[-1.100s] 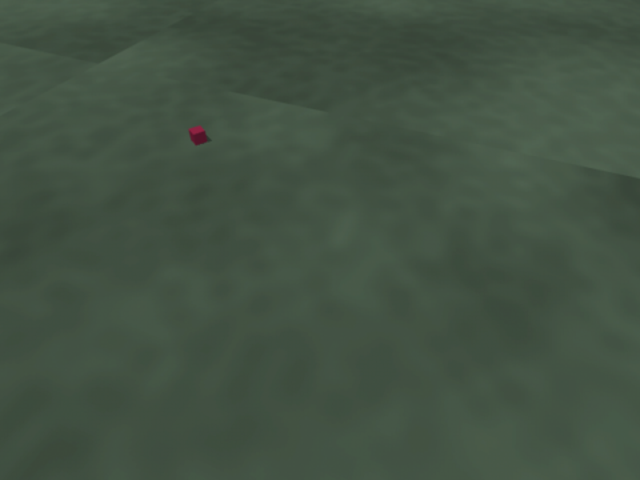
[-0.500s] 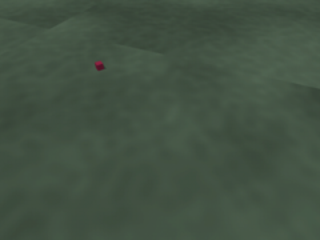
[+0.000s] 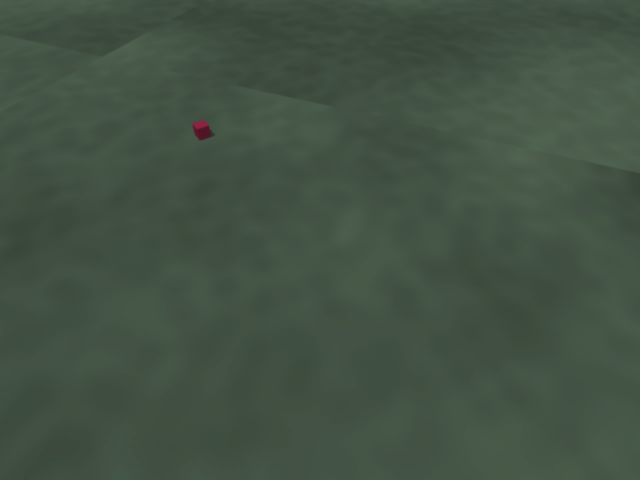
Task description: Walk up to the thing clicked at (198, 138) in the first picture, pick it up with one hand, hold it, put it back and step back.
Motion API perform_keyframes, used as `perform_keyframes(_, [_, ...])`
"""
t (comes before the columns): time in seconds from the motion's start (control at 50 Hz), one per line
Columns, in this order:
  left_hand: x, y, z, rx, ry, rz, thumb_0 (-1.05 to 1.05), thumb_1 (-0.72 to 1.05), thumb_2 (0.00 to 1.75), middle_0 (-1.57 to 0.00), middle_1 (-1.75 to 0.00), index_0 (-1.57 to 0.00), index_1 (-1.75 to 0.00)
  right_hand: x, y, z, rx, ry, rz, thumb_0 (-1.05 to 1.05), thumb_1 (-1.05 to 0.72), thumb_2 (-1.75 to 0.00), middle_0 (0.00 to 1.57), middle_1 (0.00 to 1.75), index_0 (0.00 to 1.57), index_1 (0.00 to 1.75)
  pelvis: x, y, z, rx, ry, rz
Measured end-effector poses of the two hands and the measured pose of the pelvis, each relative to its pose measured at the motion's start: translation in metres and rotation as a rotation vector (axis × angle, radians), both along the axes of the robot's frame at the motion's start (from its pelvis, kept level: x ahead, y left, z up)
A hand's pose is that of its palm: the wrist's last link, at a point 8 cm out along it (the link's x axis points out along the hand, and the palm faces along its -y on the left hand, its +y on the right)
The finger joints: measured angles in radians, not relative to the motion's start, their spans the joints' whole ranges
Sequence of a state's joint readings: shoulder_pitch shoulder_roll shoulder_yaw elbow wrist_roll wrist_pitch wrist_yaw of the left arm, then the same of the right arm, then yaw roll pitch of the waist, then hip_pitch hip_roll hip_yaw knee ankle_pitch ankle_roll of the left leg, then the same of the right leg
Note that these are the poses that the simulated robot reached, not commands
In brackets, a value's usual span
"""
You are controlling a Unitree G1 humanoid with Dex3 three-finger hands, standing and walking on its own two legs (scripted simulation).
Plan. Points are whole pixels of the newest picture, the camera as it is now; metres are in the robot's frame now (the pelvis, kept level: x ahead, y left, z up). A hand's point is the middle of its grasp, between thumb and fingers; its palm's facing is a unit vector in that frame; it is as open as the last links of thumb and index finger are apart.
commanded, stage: stand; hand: left
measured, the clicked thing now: (201, 130) +2.00 +0.61 -0.75
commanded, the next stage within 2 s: walk up in 0.02 s
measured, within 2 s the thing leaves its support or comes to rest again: neither
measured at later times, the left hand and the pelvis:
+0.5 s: hand (11, 442) +0.24 +0.46 -0.16, palm faces -0.24 -0.82 -0.51, open 7.3 cm; pelvis +0.12 +0.15 -0.03, yaw -13 degrees
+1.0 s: hand (110, 255) +0.58 +0.42 -0.14, palm faces -0.34 -0.82 -0.47, open 7.3 cm; pelvis +0.37 +0.21 -0.02, yaw -25 degrees
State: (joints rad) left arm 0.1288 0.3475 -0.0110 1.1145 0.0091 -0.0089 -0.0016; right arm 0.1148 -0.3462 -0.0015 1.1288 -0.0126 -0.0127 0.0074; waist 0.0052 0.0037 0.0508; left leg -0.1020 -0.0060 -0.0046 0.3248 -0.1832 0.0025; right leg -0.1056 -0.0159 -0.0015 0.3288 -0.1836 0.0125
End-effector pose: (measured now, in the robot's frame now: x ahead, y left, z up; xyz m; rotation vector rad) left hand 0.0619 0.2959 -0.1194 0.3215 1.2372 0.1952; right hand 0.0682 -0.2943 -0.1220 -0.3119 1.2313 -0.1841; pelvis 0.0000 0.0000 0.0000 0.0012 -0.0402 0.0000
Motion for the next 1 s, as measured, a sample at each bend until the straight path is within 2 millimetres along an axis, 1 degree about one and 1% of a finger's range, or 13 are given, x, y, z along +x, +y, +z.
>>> perform_keyframes(0.1, [0.001,0.008,0.003,0.009,0.007,-0.045,0.0,0.91,0.9,-0.21,-0.3,-0.21,-0.3,0.013,-0.012,0.003,0.02,-0.078,-0.008,0.01,-0.9,-0.9,0.2,0.3,0.2,0.3,0.004,0.005,-0.006,0.002,0.026,-0.055])
perform_keyframes(0.18, [0.006,0.037,0.008,0.069,0.056,-0.092,0.0,0.9,0.9,-0.21,-0.3,-0.21,-0.3,0.028,-0.021,0.008,-0.005,-0.154,-0.036,0.01,-0.9,-0.9,0.2,0.3,0.2,0.3,0.013,0.021,-0.012,-0.022,0.06,-0.095])
perform_keyframes(0.24, [0.022,0.066,0.016,0.109,0.044,-0.106,0.0,0.9,0.9,-0.21,-0.3,-0.21,-0.3,0.037,-0.016,0.014,-0.031,-0.159,-0.036,0.01,-0.91,-0.9,0.2,0.3,0.2,0.3,0.026,0.038,-0.012,-0.031,0.069,-0.109])
perform_keyframes(0.3, [0.047,0.099,0.022,0.138,0.006,-0.118,0.01,0.9,0.9,-0.21,-0.3,-0.21,-0.3,0.052,-0.001,0.02,-0.049,-0.147,-0.024,0.01,-0.91,-0.9,0.2,0.3,0.2,0.3,0.044,0.059,-0.013,-0.028,0.067,-0.123])
perform_keyframes(0.38, [0.087,0.149,0.017,0.158,-0.024,-0.146,0.0,0.9,0.9,-0.21,-0.3,-0.21,-0.3,0.084,0.03,0.022,-0.076,-0.17,-0.021,0.01,-0.91,-0.9,0.2,0.3,0.2,0.3,0.076,0.1,-0.023,-0.035,0.058,-0.15])
perform_keyframes(0.44, [0.127,0.188,0.004,0.184,0.0,-0.191,0.0,0.9,0.9,-0.21,-0.3,-0.21,-0.3,0.106,0.063,0.021,-0.086,-0.237,-0.053,0.01,-0.91,-0.9,0.2,0.3,0.2,0.3,0.1,0.13,-0.034,0.004,0.045,-0.197])
perform_keyframes(0.48, [0.16,0.198,0.003,0.195,0.014,-0.221,0.01,0.91,0.9,-0.21,-0.3,-0.21,-0.3,0.107,0.086,0.023,-0.071,-0.264,-0.098,0.01,-0.91,-0.9,0.2,0.3,0.2,0.3,0.114,0.144,-0.031,-0.003,0.05,-0.223])
perform_keyframes(0.62, [0.291,0.188,0.023,0.104,-0.089,-0.357,0.01,0.91,0.9,-0.21,-0.3,-0.21,-0.3,0.077,0.145,0.029,-0.034,-0.147,-0.304,0.0,-0.9,-0.9,0.2,0.3,0.21,0.3,0.18,0.173,-0.004,-0.012,0.056,-0.287])
perform_keyframes(0.72, [0.379,0.173,0.022,0.091,-0.123,-0.437,0.01,0.91,0.9,-0.21,-0.3,-0.21,-0.3,0.063,0.173,0.014,-0.031,-0.05,-0.43,0.01,-0.9,-0.9,0.2,0.3,0.2,0.3,0.233,0.184,-0.009,0.008,0.046,-0.336])
perform_keyframes(0.8, [0.449,0.148,0.014,0.083,-0.157,-0.514,0.01,0.91,0.9,-0.21,-0.3,-0.21,-0.3,0.071,0.19,-0.009,-0.011,0.012,-0.505,0.01,-0.9,-0.9,0.2,0.3,0.2,0.3,0.274,0.189,-0.024,0.012,0.04,-0.378])
perform_keyframes(0.84, [0.477,0.137,0.009,0.078,-0.189,-0.525,0.0,0.91,0.9,-0.21,-0.3,-0.21,-0.3,0.086,0.196,-0.023,0.003,0.032,-0.527,0.01,-0.9,-0.9,0.2,0.3,0.2,0.3,0.294,0.191,-0.032,-0.013,0.035,-0.401])
perform_keyframes(0.88, [0.494,0.134,0.007,0.069,-0.222,-0.52,0.0,0.91,0.9,-0.21,-0.3,-0.21,-0.3,0.111,0.204,-0.028,0.022,0.037,-0.518,0.01,-0.91,-0.9,0.2,0.3,0.2,0.3,0.31,0.194,-0.033,-0.032,0.034,-0.402])
perform_keyframes(1.0, [0.521,0.164,0.02,0.091,-0.217,-0.446,0.0,0.9,0.9,-0.21,-0.3,-0.21,-0.3,0.219,0.205,-0.014,0.045,-0.088,-0.431,0.01,-0.9,-0.9,0.2,0.3,0.2,0.3,0.372,0.208,-0.019,-0.038,-0.002,-0.43])
